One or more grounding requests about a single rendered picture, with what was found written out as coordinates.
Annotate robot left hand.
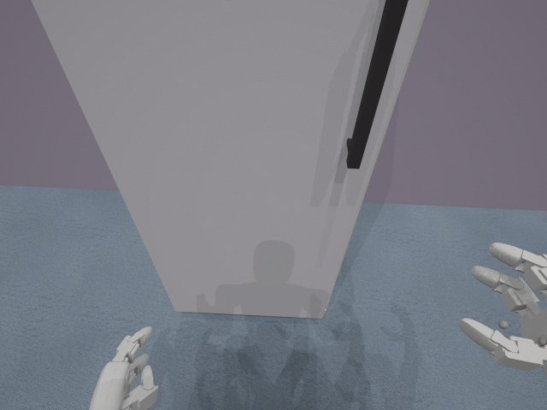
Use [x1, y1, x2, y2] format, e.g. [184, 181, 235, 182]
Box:
[89, 326, 158, 410]

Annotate handle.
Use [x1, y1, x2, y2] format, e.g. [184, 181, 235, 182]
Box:
[346, 0, 408, 169]

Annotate fridge door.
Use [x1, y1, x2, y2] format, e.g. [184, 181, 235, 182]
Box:
[31, 0, 426, 319]

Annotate robot right hand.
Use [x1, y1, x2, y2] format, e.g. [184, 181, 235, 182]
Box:
[458, 243, 547, 377]

